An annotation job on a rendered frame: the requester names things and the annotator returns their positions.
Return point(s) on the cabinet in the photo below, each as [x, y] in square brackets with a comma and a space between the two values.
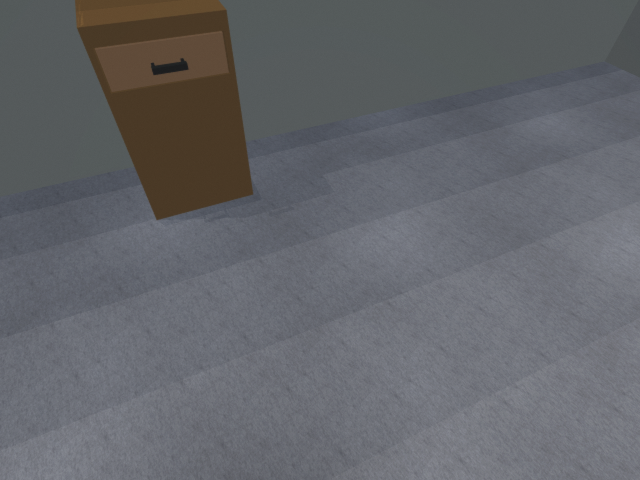
[185, 138]

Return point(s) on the handle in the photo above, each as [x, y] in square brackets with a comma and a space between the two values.
[168, 68]

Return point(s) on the drawer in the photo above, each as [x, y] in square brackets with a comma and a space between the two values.
[128, 66]

